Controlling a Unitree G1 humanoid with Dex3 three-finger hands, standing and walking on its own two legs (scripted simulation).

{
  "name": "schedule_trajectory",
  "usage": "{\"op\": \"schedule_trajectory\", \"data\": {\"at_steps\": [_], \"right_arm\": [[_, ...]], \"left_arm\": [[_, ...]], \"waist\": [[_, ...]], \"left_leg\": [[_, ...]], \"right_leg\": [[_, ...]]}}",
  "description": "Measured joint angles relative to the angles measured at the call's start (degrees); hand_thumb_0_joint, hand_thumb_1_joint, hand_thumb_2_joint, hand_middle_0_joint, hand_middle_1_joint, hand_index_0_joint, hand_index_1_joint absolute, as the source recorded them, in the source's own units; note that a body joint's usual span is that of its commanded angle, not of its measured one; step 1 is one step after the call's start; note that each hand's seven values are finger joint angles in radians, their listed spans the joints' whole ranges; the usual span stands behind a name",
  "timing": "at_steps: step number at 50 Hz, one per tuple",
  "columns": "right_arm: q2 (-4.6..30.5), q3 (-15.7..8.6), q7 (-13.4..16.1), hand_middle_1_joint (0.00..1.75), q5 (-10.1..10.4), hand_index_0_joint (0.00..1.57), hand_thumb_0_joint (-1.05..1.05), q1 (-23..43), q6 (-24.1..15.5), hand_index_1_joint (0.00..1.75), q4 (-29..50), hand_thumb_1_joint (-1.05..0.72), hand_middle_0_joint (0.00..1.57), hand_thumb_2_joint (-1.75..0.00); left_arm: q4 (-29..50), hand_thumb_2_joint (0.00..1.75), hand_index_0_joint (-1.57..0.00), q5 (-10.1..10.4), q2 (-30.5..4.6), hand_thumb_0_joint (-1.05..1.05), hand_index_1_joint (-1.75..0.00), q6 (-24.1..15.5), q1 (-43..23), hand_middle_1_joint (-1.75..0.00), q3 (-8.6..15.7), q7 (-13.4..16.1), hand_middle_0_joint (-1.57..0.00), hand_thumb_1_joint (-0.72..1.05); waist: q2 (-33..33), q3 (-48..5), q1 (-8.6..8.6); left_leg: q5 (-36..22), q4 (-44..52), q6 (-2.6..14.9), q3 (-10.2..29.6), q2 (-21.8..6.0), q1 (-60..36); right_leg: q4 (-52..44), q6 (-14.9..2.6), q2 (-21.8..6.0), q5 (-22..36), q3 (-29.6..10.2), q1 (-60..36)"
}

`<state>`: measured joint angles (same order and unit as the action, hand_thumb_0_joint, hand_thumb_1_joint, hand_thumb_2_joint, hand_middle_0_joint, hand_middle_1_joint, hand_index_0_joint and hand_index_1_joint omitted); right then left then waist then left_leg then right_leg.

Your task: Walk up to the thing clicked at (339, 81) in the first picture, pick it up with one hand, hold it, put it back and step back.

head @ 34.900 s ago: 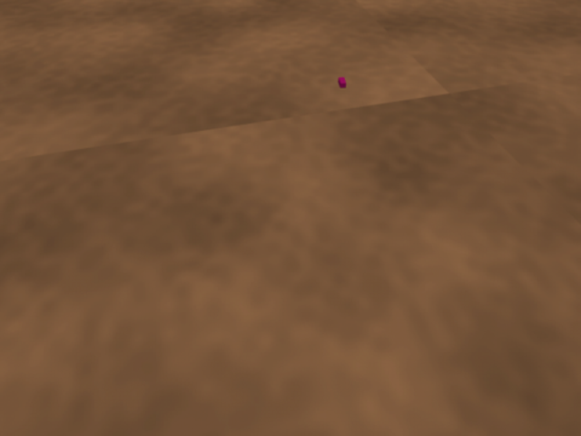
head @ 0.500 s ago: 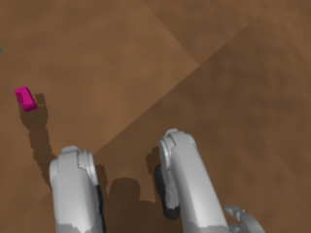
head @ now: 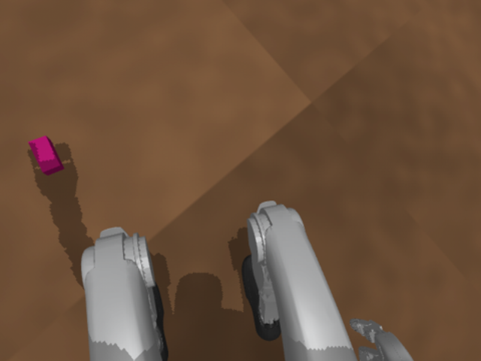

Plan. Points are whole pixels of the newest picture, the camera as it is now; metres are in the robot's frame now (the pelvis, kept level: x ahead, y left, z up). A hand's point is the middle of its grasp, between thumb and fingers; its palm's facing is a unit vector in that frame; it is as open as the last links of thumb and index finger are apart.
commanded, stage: withdraw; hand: left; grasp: from above
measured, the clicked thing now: (46, 155) +0.52 +0.33 -0.37
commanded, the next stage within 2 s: approach in 0.48 s
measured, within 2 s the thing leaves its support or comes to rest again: neither
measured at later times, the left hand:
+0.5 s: hand out of the picture +0.50 +0.34 -0.12, palm faces -0.37 -0.04 -0.93, open 14.2 cm
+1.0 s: hand (20, 167) +0.46 +0.32 -0.22, palm faces -0.33 -0.33 -0.89, open 15.3 cm
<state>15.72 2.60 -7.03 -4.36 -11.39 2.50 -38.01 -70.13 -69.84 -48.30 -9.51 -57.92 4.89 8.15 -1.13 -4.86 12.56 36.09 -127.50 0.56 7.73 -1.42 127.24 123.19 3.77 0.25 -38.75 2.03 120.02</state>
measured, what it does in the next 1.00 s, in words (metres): stands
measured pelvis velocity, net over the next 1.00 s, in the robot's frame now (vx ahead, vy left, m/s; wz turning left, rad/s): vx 0.00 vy -0.01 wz -0.03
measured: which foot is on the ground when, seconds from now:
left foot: down 0.00-1.00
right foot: down 0.00-1.00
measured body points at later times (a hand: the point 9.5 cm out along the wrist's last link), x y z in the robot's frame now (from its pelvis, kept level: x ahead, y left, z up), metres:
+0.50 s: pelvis +0.00 +0.00 -0.01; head +0.23 +0.07 +0.37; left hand +0.51 +0.34 -0.07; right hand +0.06 -0.28 -0.11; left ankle +0.09 +0.12 -0.35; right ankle +0.10 -0.15 -0.35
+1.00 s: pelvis +0.00 -0.01 -0.04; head +0.24 +0.09 +0.32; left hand +0.47 +0.34 -0.17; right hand +0.06 -0.28 -0.13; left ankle +0.09 +0.12 -0.35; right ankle +0.10 -0.15 -0.35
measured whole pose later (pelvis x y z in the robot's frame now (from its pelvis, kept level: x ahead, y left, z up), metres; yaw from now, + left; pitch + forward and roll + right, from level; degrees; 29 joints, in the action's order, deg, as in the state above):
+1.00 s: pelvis +0.00 -0.01 -0.04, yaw -2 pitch +32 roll -11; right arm 17.1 7.8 -9.1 -10.5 -7.5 -4.3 -39.4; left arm -94.8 -66.3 -52.4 -17.5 -60.5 12.6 26.3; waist 3.5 0.8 15.9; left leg 35.7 -135.9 -0.7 10.9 -0.8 133.0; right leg 130.7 3.7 1.3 -38.4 3.8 125.1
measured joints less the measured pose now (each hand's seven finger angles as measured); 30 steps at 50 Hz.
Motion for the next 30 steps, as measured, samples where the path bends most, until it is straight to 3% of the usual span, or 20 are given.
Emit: {"op": "schedule_trajectory", "data": {"at_steps": [5, 9, 12, 16, 19, 22, 30], "right_arm": [[-0.2, -0.2, 0.0, 0.30, 0.8, 0.20, 0.00, -0.4, 0.9, 0.30, 0.5, -0.92, 0.20, -0.90], [-0.1, 0.6, 0.3, 0.30, 1.2, 0.20, 0.00, -0.2, 0.6, 0.30, 0.6, -0.92, 0.20, -0.90], [0.2, 1.2, 0.4, 0.30, 0.6, 0.21, 0.00, 0.5, 0.0, 0.30, 0.2, -0.92, 0.20, -0.90], [0.5, 1.4, 0.2, 0.30, -0.6, 0.21, 0.00, 1.6, -0.9, 0.30, -0.7, -0.92, 0.20, -0.90], [0.4, 1.1, 0.1, 0.30, -1.2, 0.20, 0.00, 2.3, -1.3, 0.30, -0.8, -0.92, 0.20, -0.90], [0.1, 0.7, -0.1, 0.30, -1.4, 0.20, 0.00, 2.3, -1.3, 0.30, -0.6, -0.92, 0.20, -0.90], [-0.9, 0.1, -0.3, 0.30, -0.1, 0.20, 0.00, 0.2, 0.2, 0.30, -0.3, -0.92, 0.20, -0.90]], "left_arm": [[1.2, 0.99, -0.08, 3.1, 2.1, 0.00, -1.00, 1.6, 3.2, -1.00, -2.1, -3.2, -0.08, -0.54], [-0.3, 0.98, -0.08, 4.2, 3.3, 0.00, -0.99, -0.4, 5.0, -1.00, -3.1, -4.2, -0.08, -0.53], [-1.7, 0.98, -0.09, 2.7, 3.1, 0.00, -0.99, -3.7, 4.9, -1.00, -2.7, -2.8, -0.08, -0.53], [-4.2, 0.98, -0.09, -0.9, 1.9, 0.00, -1.00, -6.1, 2.1, -1.01, -1.5, 1.7, -0.09, -0.53], [-5.4, 0.98, -0.09, -2.8, 0.8, 0.00, -1.00, -5.3, -0.5, -1.01, -0.1, 5.0, -0.09, -0.53], [-5.8, 0.99, -0.09, -2.9, 0.1, 0.00, -1.01, -2.5, -2.2, -1.01, 0.9, 6.1, -0.08, -0.54], [-3.0, 0.99, -0.08, 1.4, 1.5, 0.00, -1.00, 2.1, 1.2, -1.01, -0.6, -0.2, -0.08, -0.54]], "waist": [[-0.8, -0.9, -1.02], [-0.4, -1.3, -1.20], [0.4, -0.9, -0.97], [1.4, 0.1, -0.22], [1.6, 1.0, 0.47], [1.3, 1.2, 0.92], [-0.5, -0.2, -0.17]], "left_leg": [[0.2, 2.1, 0.20, -0.5, -0.5, -2.2], [0.2, 3.0, 0.09, -0.7, -0.7, -3.1], [0.1, 2.3, -0.13, -0.5, -0.6, -2.6], [0.0, 0.0, -0.46, 0.1, -0.1, -0.7], [-0.2, -1.4, -0.59, 0.4, 0.2, 0.8], [-0.4, -2.0, -0.52, 0.4, 0.2, 1.7], [0.2, -0.2, -0.05, -0.1, -0.5, 0.0]], "right_leg": [[-2.1, 0.01, 0.2, 0.2, -0.3, -1.7], [-2.8, -0.37, 0.3, 0.3, -0.3, -2.3], [-2.0, -0.41, 0.3, 0.3, -0.2, -1.8], [0.3, -0.37, 0.1, 0.1, 0.0, -0.3], [1.7, -0.37, 0.1, 0.1, 0.1, 1.0], [2.3, -0.18, 0.1, 0.2, 0.1, 1.8], [0.3, 0.29, 0.5, 0.2, -0.2, 0.5]]}}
